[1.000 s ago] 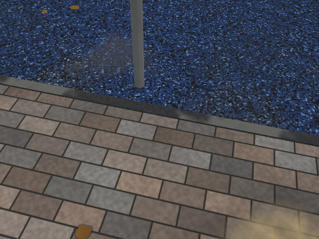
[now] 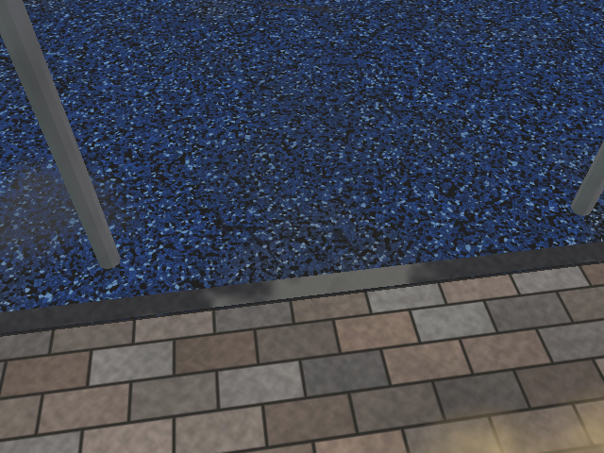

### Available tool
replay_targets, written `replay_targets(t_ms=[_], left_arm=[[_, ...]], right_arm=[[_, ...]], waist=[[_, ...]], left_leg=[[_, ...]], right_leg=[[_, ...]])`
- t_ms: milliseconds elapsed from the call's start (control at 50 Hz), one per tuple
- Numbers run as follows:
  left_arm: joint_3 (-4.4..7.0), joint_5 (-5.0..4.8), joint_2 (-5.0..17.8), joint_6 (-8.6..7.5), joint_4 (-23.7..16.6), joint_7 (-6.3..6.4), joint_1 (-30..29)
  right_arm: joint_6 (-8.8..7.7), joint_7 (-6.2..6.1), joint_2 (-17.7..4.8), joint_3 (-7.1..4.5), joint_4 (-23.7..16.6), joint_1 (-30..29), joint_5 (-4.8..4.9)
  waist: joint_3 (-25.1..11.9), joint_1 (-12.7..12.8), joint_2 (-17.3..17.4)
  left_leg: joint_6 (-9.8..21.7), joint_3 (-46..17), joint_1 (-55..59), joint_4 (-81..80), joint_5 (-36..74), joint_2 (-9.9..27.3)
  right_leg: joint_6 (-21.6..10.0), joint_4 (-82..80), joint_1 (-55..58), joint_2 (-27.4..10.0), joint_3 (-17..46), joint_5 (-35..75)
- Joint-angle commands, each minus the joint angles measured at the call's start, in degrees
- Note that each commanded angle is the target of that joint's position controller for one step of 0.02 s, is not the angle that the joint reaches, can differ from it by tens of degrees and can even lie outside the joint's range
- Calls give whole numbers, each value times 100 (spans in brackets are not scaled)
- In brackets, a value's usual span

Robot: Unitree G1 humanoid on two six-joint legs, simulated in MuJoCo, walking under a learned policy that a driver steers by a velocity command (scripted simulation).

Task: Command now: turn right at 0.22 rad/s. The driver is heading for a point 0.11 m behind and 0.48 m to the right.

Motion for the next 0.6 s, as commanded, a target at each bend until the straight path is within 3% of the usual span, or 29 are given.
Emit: replay_targets(t_ms=[20,80,140,180,200,220,240,260,280,300,320,340,400,480,520,540,560,580,600], left_arm=[[229,-95,787,-121,-440,39,-341],[278,-143,782,-83,-485,42,-192],[307,-131,744,-40,-533,-26,3],[330,-127,752,-30,-593,-84,90],[366,-140,840,-33,-603,-95,165],[456,-140,1154,-26,-619,-63,221],[502,-74,1392,-63,-677,-52,412],[440,34,1330,-185,-696,-80,610],[415,-31,1283,-310,-706,-90,576],[400,-164,1204,-374,-738,-87,460],[359,-255,1112,-380,-753,-58,337],[311,-262,1019,-345,-785,-5,209],[322,-157,1042,-228,-836,121,236],[374,-205,1172,-155,-922,137,156],[352,-235,1113,-94,-990,131,-37],[316,-239,995,-87,-1010,130,-67],[247,-230,745,-109,-1029,123,-72],[94,-243,192,-141,-1088,107,51],[168,-281,536,-255,-1407,79,-231]], right_arm=[[-11,-117,-1074,-341,-357,113,36],[99,-200,-1140,-429,-370,191,54],[164,-284,-1130,-491,-432,12,87],[176,-331,-1109,-508,-481,-169,117],[182,-341,-1099,-523,-509,-194,107],[190,-326,-1009,-520,-594,-202,56],[198,-310,-898,-494,-774,-545,32],[187,-289,-777,-449,-891,-689,64],[157,-224,-853,-459,-798,-315,110],[107,-175,-946,-495,-719,-191,140],[32,-151,-1002,-522,-724,-283,134],[-39,-134,-1011,-531,-746,-440,113],[-217,-20,-894,-494,-801,-625,141],[-358,76,-800,-474,-754,-456,212],[-402,78,-837,-522,-633,-95,258],[-410,56,-874,-563,-538,160,249],[-415,13,-1025,-624,-419,685,225],[-400,-21,-1381,-660,-385,1222,87],[-431,48,-1767,-753,-380,985,-76]], waist=[[-228,-207,56],[-285,-189,360],[-334,-102,709],[-300,-10,665],[-297,4,377],[-186,-78,-542],[-222,102,-1461],[-566,244,-1541],[-917,98,-1043],[-917,25,-573],[-743,18,-396],[-611,35,-526],[-488,104,-839],[-385,18,-899],[-284,-241,-814],[-271,-381,-671],[-418,-587,-351],[-762,-617,740],[-18,-419,1358]], left_leg=[[352,-536,54,-665,418,640],[645,-745,270,-703,927,1072],[921,-968,351,-634,1431,1606],[890,-880,102,-427,1459,1710],[680,-573,-101,-109,1184,1473],[249,193,-448,651,525,769],[-229,452,-1334,1870,-781,-277],[-273,-407,-2101,3084,-2139,-424],[-196,-778,-2243,3682,-2029,-300],[-127,-806,-2415,3746,-1641,-173],[-85,-822,-2542,3352,-1203,-3],[-103,-755,-2426,2897,-900,66],[-225,-509,-1781,1713,-675,-133],[-190,-390,-640,389,-528,-345],[-101,-330,195,-451,319,-290],[-34,-297,781,-785,589,-196],[119,-676,1719,-858,382,323],[560,-2321,2240,-1463,-1358,1657],[1147,-4022,1521,-2114,-2879,2390]], right_leg=[[-235,-18,-131,-184,338,855],[-212,482,-467,-95,182,849],[-229,991,-679,-142,-27,145],[-375,1016,-543,-237,-74,-46],[-508,704,-313,-306,97,535],[-835,-158,-203,-613,949,1143],[-1488,-932,424,-1117,2628,1379],[-1914,-1168,1177,-1542,3480,1404],[-1869,-1104,1459,-1562,3360,677],[-1681,-1123,1505,-1422,3114,-370],[-1524,-1286,1379,-1301,2963,-1407],[-1423,-1460,1230,-1121,2812,-1907],[-1365,-1643,970,-768,2471,-1651],[-1356,-1628,229,-620,2501,-1866],[-1198,-1480,-334,-470,2512,-2121],[-1024,-1213,-747,-300,2363,-2276],[-711,-342,-1549,-30,1986,-2560],[-351,1560,-2246,628,864,-2441],[-305,2349,-3294,335,673,-2050]])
